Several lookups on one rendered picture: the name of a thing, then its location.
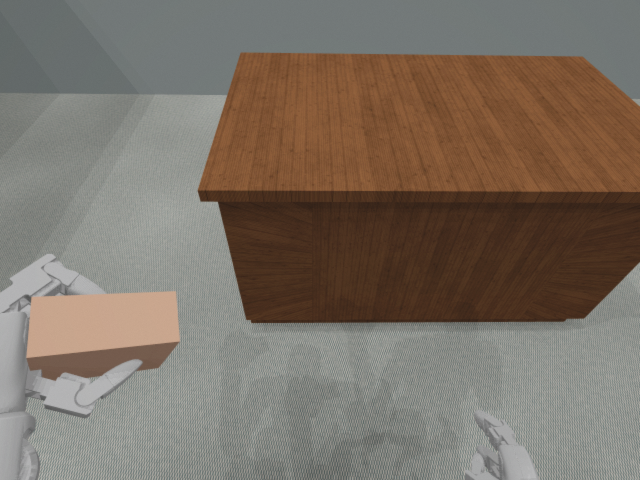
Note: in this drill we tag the right robot hand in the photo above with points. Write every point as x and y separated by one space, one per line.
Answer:
513 461

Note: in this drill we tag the table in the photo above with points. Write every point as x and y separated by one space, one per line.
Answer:
371 188

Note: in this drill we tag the left robot hand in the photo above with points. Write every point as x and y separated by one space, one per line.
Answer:
69 394

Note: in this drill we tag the sponge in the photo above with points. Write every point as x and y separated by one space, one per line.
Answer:
88 335

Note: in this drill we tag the left robot forearm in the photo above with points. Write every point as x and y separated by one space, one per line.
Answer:
18 458

